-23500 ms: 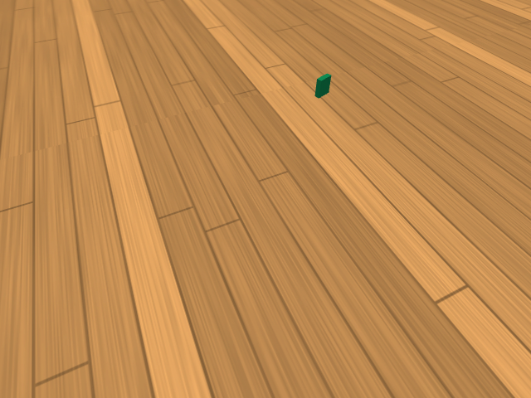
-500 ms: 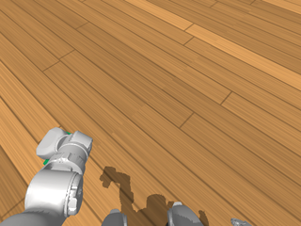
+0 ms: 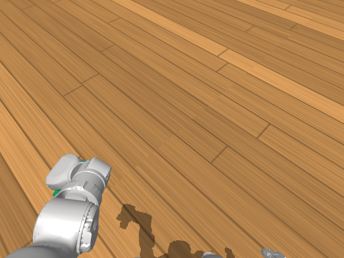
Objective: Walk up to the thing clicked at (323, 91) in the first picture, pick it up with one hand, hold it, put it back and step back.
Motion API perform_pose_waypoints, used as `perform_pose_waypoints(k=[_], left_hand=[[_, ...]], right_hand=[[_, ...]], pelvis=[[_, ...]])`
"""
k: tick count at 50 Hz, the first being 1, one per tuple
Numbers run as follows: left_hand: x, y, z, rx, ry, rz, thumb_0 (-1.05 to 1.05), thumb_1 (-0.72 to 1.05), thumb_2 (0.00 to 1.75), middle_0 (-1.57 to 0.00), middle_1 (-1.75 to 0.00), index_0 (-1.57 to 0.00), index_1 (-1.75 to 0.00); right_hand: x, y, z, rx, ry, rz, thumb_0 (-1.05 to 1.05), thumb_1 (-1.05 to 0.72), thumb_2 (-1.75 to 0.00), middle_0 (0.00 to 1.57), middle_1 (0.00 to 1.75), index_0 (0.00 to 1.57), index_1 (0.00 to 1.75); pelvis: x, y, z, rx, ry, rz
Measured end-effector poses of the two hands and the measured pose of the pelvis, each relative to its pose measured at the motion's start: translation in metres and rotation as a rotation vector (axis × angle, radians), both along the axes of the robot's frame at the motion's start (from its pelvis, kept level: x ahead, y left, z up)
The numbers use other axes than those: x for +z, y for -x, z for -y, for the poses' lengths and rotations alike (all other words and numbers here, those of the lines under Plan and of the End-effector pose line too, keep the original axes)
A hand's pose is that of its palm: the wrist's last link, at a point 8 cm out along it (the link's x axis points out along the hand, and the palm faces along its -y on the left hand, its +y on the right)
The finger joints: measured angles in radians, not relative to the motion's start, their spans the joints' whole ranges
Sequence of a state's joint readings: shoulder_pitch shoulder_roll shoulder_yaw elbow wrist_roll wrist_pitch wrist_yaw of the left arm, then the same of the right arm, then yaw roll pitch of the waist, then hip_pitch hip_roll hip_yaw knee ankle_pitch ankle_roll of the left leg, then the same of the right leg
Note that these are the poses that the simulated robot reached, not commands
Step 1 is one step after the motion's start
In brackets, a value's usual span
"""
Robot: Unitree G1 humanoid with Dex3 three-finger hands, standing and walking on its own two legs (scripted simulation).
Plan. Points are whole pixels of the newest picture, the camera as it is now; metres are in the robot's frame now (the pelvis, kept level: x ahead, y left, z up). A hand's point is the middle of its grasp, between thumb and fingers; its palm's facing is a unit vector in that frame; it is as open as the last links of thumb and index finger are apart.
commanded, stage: hold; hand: left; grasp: from the side
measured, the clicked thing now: (81, 188) +0.33 +0.25 -0.10
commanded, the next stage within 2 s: none
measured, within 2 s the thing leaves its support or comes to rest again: neither
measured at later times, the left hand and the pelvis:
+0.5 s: hand (77, 171) +0.35 +0.23 -0.03, palm faces -0.18 -0.42 -0.89, open 7.3 cm; pelvis +0.03 +0.00 +0.02, yaw +1 degrees
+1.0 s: hand (78, 173) +0.33 +0.22 -0.01, palm faces -0.18 -0.41 -0.89, open 7.3 cm; pelvis +0.02 -0.01 +0.03, yaw +0 degrees
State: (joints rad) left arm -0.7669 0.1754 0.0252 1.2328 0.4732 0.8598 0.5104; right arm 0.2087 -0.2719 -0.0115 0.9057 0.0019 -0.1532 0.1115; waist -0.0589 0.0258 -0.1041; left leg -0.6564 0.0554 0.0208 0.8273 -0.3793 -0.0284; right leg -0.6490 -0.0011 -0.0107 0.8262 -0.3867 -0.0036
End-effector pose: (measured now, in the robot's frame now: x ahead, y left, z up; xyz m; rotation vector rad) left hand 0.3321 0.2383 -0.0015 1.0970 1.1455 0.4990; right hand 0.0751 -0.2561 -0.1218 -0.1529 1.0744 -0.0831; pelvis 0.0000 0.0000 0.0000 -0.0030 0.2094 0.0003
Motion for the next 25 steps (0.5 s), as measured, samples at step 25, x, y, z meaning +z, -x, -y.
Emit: perform_pose_waypoints(k=[25], left_hand=[[0.031, -0.016, 0.0, -0.003, -0.006, 0.024, 0.02, 0.35, 0.34, -0.89, -0.46, -0.89, -0.47]], right_hand=[[0.016, -0.052, -0.004, 0.031, -0.033, 0.068, 0.01, -0.91, -0.9, 0.2, 0.3, 0.2, 0.3]], pelvis=[[0.015, -0.026, 0.001, 0.008, -0.01, 0.044]])
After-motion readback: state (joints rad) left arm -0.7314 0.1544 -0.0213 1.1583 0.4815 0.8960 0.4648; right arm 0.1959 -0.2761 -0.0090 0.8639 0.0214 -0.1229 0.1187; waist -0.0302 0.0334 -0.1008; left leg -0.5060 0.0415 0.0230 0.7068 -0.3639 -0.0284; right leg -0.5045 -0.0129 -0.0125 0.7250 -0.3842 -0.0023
